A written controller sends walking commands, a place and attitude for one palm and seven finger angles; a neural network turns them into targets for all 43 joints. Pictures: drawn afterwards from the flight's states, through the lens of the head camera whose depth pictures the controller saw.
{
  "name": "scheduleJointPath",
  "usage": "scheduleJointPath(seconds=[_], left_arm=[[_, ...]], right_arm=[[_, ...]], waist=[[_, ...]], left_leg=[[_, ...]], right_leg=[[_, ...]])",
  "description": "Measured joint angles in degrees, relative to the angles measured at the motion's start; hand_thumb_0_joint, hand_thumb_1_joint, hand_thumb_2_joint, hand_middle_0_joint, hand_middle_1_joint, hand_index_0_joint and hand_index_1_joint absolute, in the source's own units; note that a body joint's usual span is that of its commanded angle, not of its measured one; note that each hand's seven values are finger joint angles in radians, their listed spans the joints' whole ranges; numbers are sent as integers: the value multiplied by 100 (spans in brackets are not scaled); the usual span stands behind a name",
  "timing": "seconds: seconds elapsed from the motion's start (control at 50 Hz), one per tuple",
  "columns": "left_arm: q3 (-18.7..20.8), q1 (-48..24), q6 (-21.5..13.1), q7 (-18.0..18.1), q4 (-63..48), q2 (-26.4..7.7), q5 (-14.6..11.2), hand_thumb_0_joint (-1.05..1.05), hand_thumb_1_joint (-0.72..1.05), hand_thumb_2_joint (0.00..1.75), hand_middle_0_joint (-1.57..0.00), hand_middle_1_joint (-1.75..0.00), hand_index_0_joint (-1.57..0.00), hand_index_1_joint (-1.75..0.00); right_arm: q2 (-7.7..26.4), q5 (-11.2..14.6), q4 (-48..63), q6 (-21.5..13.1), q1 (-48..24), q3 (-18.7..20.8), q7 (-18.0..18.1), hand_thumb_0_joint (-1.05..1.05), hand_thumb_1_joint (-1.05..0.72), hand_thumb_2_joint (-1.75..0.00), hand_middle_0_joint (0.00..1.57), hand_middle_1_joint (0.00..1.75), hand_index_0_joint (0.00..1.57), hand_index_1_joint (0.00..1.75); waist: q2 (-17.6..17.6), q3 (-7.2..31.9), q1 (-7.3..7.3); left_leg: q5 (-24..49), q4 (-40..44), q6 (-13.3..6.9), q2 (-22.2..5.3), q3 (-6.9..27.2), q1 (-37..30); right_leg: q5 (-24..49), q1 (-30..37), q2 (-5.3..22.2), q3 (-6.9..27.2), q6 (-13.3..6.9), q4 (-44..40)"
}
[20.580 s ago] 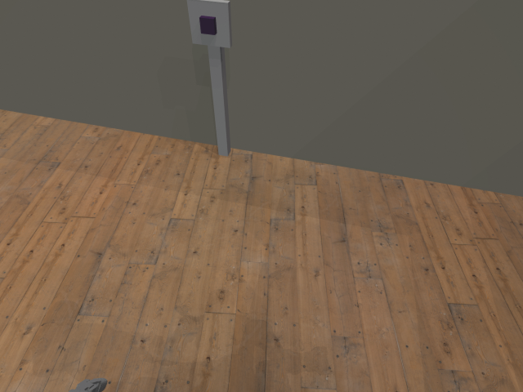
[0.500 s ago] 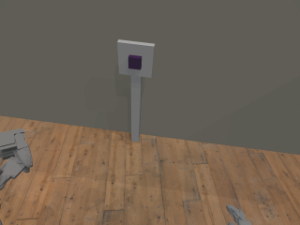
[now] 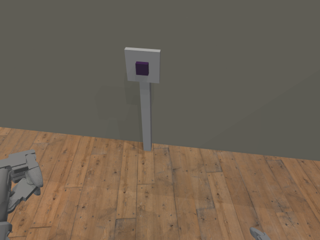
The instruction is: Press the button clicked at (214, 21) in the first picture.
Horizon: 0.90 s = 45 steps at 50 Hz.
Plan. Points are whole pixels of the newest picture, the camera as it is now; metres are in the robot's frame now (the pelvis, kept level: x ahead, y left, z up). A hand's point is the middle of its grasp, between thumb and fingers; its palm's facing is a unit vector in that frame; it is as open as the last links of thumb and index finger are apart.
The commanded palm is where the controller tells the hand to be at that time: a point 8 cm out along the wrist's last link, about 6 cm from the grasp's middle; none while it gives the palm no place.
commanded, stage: stop stepping back and stand still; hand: left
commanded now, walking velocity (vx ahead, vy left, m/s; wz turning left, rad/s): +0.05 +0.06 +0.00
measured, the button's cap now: (142, 68) +0.93 +0.14 -0.02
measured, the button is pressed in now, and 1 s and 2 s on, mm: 0 0 0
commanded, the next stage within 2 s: let the arm hang, fingers relaxed in 0.84 s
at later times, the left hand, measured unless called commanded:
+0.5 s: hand (20, 173) +0.20 +0.28 +0.15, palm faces +0.33 -0.83 -0.45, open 3.1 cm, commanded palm +0.15 +0.32 +0.17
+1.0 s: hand (21, 188) +0.20 +0.30 +0.09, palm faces +0.23 -0.84 -0.48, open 3.0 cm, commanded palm none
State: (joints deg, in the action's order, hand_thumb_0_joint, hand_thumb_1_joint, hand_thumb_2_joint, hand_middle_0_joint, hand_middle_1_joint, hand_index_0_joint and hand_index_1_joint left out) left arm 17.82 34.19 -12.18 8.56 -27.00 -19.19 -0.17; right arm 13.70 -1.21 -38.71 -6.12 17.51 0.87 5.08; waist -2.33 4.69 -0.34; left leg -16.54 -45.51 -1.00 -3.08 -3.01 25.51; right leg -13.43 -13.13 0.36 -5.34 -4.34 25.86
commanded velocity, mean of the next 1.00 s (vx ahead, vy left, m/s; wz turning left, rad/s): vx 0.00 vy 0.00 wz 0.00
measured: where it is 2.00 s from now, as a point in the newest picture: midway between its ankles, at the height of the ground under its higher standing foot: outside the picture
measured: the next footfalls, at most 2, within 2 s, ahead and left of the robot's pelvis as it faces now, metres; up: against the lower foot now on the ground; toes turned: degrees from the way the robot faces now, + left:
left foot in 0.10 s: +0.06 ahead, +0.16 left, +0.00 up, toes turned +3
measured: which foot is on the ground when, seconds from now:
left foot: up 0.00-0.08, down 0.10-1.00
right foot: down 0.00-1.00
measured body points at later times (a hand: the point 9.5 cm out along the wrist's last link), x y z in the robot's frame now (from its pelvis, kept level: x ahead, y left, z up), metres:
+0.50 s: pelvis +0.01 +0.05 -0.01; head +0.02 +0.05 +0.44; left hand +0.18 +0.32 +0.18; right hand +0.17 -0.18 -0.09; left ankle +0.02 +0.16 -0.74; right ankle +0.01 -0.07 -0.74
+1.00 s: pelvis -0.01 +0.07 -0.01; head +0.00 +0.06 +0.44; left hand +0.18 +0.35 +0.12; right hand +0.15 -0.18 -0.10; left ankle +0.02 +0.16 -0.74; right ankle +0.01 -0.07 -0.74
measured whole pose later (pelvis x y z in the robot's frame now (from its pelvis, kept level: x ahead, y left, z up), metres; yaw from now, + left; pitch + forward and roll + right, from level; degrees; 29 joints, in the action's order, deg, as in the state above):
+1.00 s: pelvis -0.01 +0.07 -0.01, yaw +0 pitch +1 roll -1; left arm 13.8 27.8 -9.7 4.3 -16.2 -22.4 0.4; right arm 14.8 -0.1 -39.6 -7.0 11.1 0.1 1.0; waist 1.9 0.4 0.3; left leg -12.8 -29.9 -1.9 -0.7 -3.6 18.3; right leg -12.4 -15.9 2.2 -4.5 1.0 27.4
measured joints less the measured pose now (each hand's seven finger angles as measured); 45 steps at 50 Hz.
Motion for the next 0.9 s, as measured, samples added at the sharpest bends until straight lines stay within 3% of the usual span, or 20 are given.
scheduleJointPath(seconds=[0.1,0.12,0.16,0.22,0.32,0.46,0.64,0.9], left_arm=[[-2,113,-53,52,-494,-113,-20,1,88,89,-131,-150,-131,-149],[67,100,-84,67,-561,-176,-33,1,88,89,-131,-150,-131,-149],[237,43,-115,90,-566,-308,-63,1,88,89,-131,-150,-131,-149],[438,46,-118,74,-425,-406,-93,1,88,89,-131,-150,-131,-149],[338,62,-38,21,-288,-245,-127,1,89,89,-131,-150,-130,-149],[145,223,64,-53,-496,-164,-123,1,89,89,-131,-150,-130,-149],[311,139,20,5,-550,-227,-149,1,89,89,-131,-150,-130,-149],[172,173,108,8,-471,-141,-114,1,89,89,-131,-150,-130,-149]], right_arm=[[136,-5,169,-153,-49,61,75,2,-90,-90,21,30,21,30],[124,3,187,-168,-105,80,86,2,-90,-90,20,30,21,30],[25,50,214,-142,-237,61,76,2,-91,-90,20,30,20,30],[-121,103,280,-140,-373,-42,15,1,-91,-90,20,30,20,30],[-287,122,325,-124,-501,-178,-121,1,-90,-90,21,30,21,30],[-378,84,379,-30,-521,-285,-126,1,-90,-90,21,30,21,30],[-291,81,432,-64,-549,-250,-87,1,-90,-90,21,30,21,30],[-209,71,402,-41,-485,-161,-34,1,-90,-90,21,30,21,30]], waist=[[153,-149,14],[183,-198,-11],[119,-316,0],[172,-334,-29],[297,-364,-56],[164,-478,14],[177,-540,46],[175,-548,-9]], left_leg=[[16,1619,-123,-6,19,-1007],[219,1741,-7,-3,66,-1060],[261,1625,198,48,17,-1076],[132,1507,258,39,-37,-1081],[60,1427,196,28,-59,-1043],[181,1650,90,122,-138,-1131],[339,1808,13,157,-159,-1094],[444,1878,-42,168,-157,-1029]], right_leg=[[-202,-115,-63,-44,96,324],[-282,-166,-63,-60,125,465],[-383,-185,7,6,168,649],[-418,-158,4,65,209,667],[-364,-113,-9,90,265,550],[-214,-48,72,162,384,336],[26,-30,93,179,455,53],[216,-23,95,175,498,-165]])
